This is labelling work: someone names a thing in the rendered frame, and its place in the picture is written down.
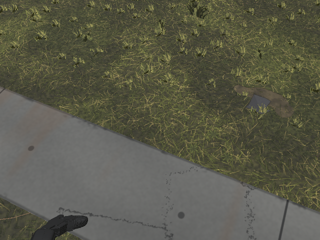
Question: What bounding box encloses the left robot hand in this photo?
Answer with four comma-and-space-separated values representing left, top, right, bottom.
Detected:
31, 214, 88, 240

